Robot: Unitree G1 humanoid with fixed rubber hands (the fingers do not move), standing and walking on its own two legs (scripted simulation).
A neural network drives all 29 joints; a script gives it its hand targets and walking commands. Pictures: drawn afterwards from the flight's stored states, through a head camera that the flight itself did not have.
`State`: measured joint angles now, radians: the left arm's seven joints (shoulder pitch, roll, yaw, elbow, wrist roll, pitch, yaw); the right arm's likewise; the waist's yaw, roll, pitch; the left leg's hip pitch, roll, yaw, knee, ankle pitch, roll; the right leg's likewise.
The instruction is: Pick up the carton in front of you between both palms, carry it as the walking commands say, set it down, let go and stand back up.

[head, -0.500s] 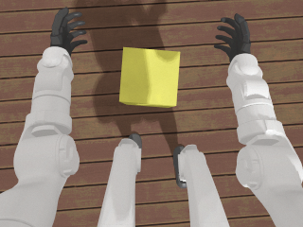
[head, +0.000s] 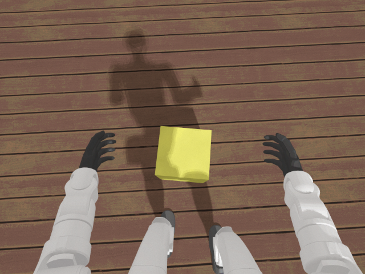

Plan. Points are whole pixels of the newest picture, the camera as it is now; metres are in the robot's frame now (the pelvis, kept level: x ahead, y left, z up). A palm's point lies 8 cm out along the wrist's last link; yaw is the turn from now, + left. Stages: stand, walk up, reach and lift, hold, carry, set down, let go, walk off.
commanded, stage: let go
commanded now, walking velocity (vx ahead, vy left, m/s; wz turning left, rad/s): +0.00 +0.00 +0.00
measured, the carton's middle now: (183, 157) +0.42 +0.03 -0.60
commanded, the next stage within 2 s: stand in 0.80 s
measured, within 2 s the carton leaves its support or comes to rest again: neither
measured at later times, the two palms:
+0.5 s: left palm (79, 235) +0.19 +0.21 -0.02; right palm (351, 238) +0.19 -0.26 -0.01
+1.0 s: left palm (54, 240) +0.17 +0.26 -0.03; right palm (362, 245) +0.18 -0.29 -0.03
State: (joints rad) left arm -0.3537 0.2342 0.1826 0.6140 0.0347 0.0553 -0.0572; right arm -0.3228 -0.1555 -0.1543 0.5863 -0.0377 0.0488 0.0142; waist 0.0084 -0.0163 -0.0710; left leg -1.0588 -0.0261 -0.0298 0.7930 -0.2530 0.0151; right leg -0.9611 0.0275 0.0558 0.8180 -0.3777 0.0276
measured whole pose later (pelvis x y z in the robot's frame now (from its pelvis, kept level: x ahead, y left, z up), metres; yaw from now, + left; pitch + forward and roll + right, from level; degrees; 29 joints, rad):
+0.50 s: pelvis +0.03 -0.03 +0.05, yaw +0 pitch +0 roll +1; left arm 0.24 0.22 0.05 0.43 0.00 0.07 -0.07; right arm 0.23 -0.22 -0.03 0.44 0.00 0.06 0.06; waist 0.00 -0.03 0.06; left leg -0.21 -0.02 -0.03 0.40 -0.19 -0.01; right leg -0.13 0.02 0.06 0.45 -0.31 -0.01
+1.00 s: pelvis +0.04 -0.01 +0.05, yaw +0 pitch -2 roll +0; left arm 0.22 0.29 0.08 0.63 0.01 0.03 0.00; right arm 0.18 -0.28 -0.07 0.69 -0.02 0.01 -0.01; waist 0.00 -0.02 0.02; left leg -0.22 -0.02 -0.02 0.53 -0.28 0.00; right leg -0.11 0.02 0.07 0.50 -0.36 0.00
